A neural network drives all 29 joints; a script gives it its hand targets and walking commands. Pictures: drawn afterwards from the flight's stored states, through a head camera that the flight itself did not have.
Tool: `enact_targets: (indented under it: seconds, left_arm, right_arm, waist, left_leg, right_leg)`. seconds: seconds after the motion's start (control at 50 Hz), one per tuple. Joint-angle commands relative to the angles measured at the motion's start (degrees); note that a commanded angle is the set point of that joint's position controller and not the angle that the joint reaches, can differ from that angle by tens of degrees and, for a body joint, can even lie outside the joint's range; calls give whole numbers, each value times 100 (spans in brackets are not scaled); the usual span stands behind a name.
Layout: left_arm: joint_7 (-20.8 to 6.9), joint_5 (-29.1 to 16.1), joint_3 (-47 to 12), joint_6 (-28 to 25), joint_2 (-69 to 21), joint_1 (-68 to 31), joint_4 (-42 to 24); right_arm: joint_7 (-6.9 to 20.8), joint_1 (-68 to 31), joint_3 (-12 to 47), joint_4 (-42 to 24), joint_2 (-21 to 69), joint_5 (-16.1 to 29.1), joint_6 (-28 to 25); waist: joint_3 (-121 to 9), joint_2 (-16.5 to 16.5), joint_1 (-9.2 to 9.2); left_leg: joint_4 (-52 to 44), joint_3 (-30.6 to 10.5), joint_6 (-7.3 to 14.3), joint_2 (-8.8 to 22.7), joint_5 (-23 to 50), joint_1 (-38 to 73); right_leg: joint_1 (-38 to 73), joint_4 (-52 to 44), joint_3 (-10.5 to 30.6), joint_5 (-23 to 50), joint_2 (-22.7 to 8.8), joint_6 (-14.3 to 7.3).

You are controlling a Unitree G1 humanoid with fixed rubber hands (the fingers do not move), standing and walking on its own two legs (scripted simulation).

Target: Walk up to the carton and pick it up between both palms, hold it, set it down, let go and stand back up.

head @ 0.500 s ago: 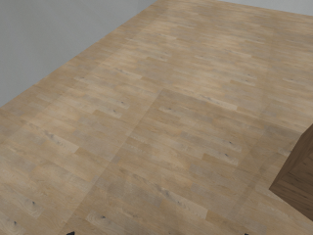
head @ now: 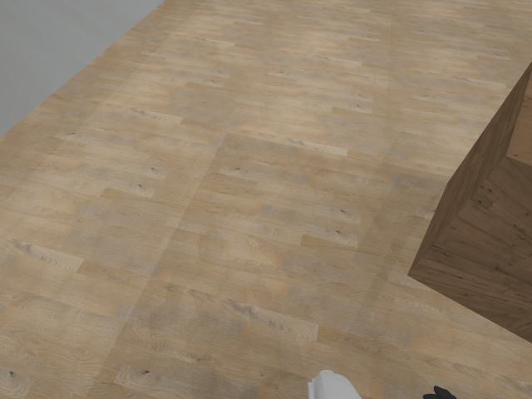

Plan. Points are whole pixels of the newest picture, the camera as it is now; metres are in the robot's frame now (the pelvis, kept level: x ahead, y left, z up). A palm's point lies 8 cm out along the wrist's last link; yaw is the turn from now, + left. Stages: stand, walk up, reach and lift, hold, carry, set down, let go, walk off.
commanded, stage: walk up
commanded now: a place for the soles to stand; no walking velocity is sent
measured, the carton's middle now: out of the picture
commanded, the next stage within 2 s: none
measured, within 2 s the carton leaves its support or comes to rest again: neither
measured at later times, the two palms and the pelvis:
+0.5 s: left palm (203, 354) +0.21 +0.12 -0.13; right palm out of the picture +0.04 -0.41 -0.10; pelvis +0.06 -0.12 -0.02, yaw -20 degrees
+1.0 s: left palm (366, 285) +0.33 -0.18 -0.11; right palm out of the picture -0.05 -0.56 -0.13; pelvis +0.09 -0.32 -0.02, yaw -39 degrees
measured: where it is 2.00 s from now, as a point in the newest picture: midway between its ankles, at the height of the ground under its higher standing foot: outside the picture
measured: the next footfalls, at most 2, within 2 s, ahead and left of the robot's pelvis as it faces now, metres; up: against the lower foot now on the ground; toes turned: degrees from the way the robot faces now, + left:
right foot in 0.16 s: +0.11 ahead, -0.25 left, +0.00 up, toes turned -10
left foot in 0.44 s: +0.18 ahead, -0.05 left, +0.00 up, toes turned -10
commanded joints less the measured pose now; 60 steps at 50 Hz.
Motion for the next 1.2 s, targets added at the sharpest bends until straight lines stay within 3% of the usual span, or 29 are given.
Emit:
enact_targets:
  seconds: [0.0,0.06,0.08,0.12,0.14,0.16,0.18,0.26,0.34,0.38,0.4,0.42,0.44,0.46,0.48,0.5,0.52,0.56,0.68,0.8,0.82,0.84,0.86,0.88,0.9,0.92,0.98,1.0,1.18]
  left_arm:
    - [-202,-146,49,-223,63,-621,-683]
    - [-241,-208,123,-365,145,-255,-479]
    - [-219,-203,171,-424,253,-31,-356]
    - [-44,-177,308,-522,639,789,-54]
    - [47,-159,428,-552,1139,1236,-22]
    - [42,-190,478,-523,1738,898,-270]
    - [94,-330,539,-442,1815,628,-224]
    - [183,-133,250,-338,1081,-414,-504]
    - [89,-108,126,-244,800,-615,-581]
    - [53,-190,60,-183,706,-1035,-644]
    - [51,-220,22,-161,530,-912,-644]
    - [60,-211,-69,-160,122,-547,-717]
    - [126,-4,-51,-117,213,-195,-650]
    - [120,84,69,-58,596,-160,-590]
    - [79,122,182,-53,849,-241,-591]
    - [40,107,241,-69,874,-153,-511]
    - [-5,55,205,-92,741,53,-400]
    - [-107,-42,114,-132,470,64,-354]
    - [-177,-208,-19,-206,132,-745,-529]
    - [-243,-203,70,-443,11,-756,-477]
    - [-211,-204,121,-496,59,-414,-371]
    - [-133,-202,215,-572,238,250,-141]
    - [6,-209,386,-632,680,1014,158]
    - [157,-143,478,-664,1065,1290,209]
    - [242,-298,581,-611,1696,999,-64]
    - [298,-479,530,-544,1563,744,-57]
    - [350,-314,318,-515,968,121,-209]
    - [321,-298,224,-528,693,54,-220]
    - [238,-125,113,-526,522,364,-273]
  right_arm:
    - [-49,91,-402,-312,-1267,-44,-151]
    - [-28,-96,-485,-374,-1385,-59,-107]
    - [-26,-160,-471,-388,-1344,-39,-66]
    - [33,103,-321,-435,-929,15,29]
    - [128,-27,-191,-653,-573,-9,92]
    - [150,-86,-148,-1037,-491,203,141]
    - [138,-330,-187,-1068,-713,328,180]
    - [129,612,-293,-624,-895,380,-20]
    - [104,923,-260,-632,-700,342,-65]
    - [70,1486,-296,-545,-643,250,-116]
    - [32,1731,-349,-535,-754,129,-121]
    - [-38,1857,-422,-603,-1167,-55,-128]
    - [-161,1417,-426,-748,-1446,-164,-120]
    - [-235,1051,-473,-735,-1482,-157,-111]
    - [-225,822,-376,-696,-1245,-108,-170]
    - [-174,643,-251,-616,-979,-72,-232]
    - [-142,518,-228,-620,-914,-74,-264]
    - [-121,496,-236,-537,-922,-22,-316]
    - [-54,1147,-284,-306,-1032,-40,-390]
    - [-91,949,-398,-406,-1412,-5,-212]
    - [-95,809,-393,-434,-1423,18,-147]
    - [-69,810,-318,-455,-1227,44,-68]
    - [2,1274,-146,-471,-761,45,-23]
    - [141,1331,27,-750,-306,31,-5]
    - [187,1118,-60,-1173,-533,180,29]
    - [201,529,-134,-1242,-847,232,114]
    - [215,1101,-105,-972,-637,324,41]
    - [195,1158,-135,-907,-669,288,20]
    - [138,683,-76,-1032,-380,303,-57]
  waist:
    - [-182,1119,-239]
    - [-480,1269,-6]
    - [-562,1049,158]
    - [-833,-308,549]
    - [-532,-1598,890]
    - [-494,-1903,846]
    - [-243,-1530,885]
    - [-243,-1046,166]
    - [-430,-789,46]
    - [-566,-307,-360]
    - [-682,92,-508]
    - [-703,1246,-549]
    - [-130,909,-255]
    - [224,601,-119]
    - [609,407,-54]
    - [767,335,59]
    - [515,504,156]
    - [90,783,103]
    - [45,1012,-288]
    - [-52,1266,-129]
    - [-104,1103,102]
    - [-344,451,446]
    - [-878,-850,760]
    - [-778,-1953,818]
    - [-883,-2066,848]
    - [-629,-1327,894]
    - [-82,-929,262]
    - [-92,-845,214]
    - [-181,-524,376]
  left_leg:
    - [-945,-246,1310,1382,493,166]
    - [-391,222,1074,1136,111,-410]
    - [-95,281,959,1051,-371,-640]
    - [1909,841,655,409,-618,-1161]
    - [3365,698,336,-12,-2221,-2370]
    - [3893,-168,137,-459,-2999,-3139]
    - [4243,-741,162,-164,-2815,-2922]
    - [2973,-668,71,-68,-1503,-1701]
    - [1839,-411,76,-400,-623,-565]
    - [649,-328,170,-523,475,966]
    - [333,-707,230,-329,142,1651]
    - [-824,-2510,527,1010,-1901,1707]
    - [-1739,-4009,794,2437,-3509,547]
    - [-2020,-4251,1136,2714,-3949,-103]
    - [-1961,-3790,1198,2416,-3677,-554]
    - [-1830,-2832,1034,1940,-3012,-717]
    - [-1668,-1970,825,1546,-2310,-600]
    - [-1527,-1065,830,1223,-1430,-326]
    - [-1453,-84,1046,1346,-587,494]
    - [-1010,649,1078,1580,-310,-24]
    - [-564,766,1070,1583,-157,-250]
    - [537,988,945,1314,77,-516]
    - [2139,1010,673,842,6,-857]
    - [3329,687,435,425,-2008,-2050]
    - [3963,-45,210,-128,-2516,-2850]
    - [4352,-660,238,117,-2269,-2736]
    - [4072,-784,163,329,-1072,-2601]
    - [3862,-794,121,305,-902,-2274]
    - [1622,-339,25,-228,-23,-1590]
  right_leg:
    - [66,-945,-49,134,-417,-3]
    - [1427,-1676,-676,308,-74,-222]
    - [1901,-2028,-907,481,136,-311]
    - [2830,-2617,-920,561,583,-524]
    - [3088,-3086,723,835,-236,-967]
    - [2669,-3950,3109,-179,-1205,-1933]
    - [1910,-4513,3370,-1608,-1446,-2304]
    - [957,-3661,1536,-337,-490,-1698]
    - [130,-3522,1703,-262,-400,-1711]
    - [-886,-3030,1489,-1031,-48,-1252]
    - [-1459,-2479,1323,-1627,244,-896]
    - [-1927,-926,709,-1624,897,-422]
    - [-1878,693,654,-1108,843,-51]
    - [-1777,1140,636,-901,502,-78]
    - [-1702,1310,727,-492,296,-33]
    - [-1517,1274,799,-91,223,16]
    - [-1284,1235,662,165,255,57]
    - [-997,1368,398,617,244,111]
    - [-995,-36,92,743,-150,115]
    - [868,-1719,-425,276,-97,-345]
    - [1365,-2038,-523,300,1,-425]
    - [2156,-2490,-509,458,216,-505]
    - [3067,-2603,-358,451,548,-588]
    - [3479,-2662,1060,521,-233,-838]
    - [3201,-3800,3276,-717,-1062,-1583]
    - [2560,-4337,3383,-1387,-1256,-1619]
    - [1930,-3698,2013,372,-841,-1407]
    - [1623,-3723,1729,686,-684,-1384]
    - [1586,-3661,1270,2060,-382,-1301]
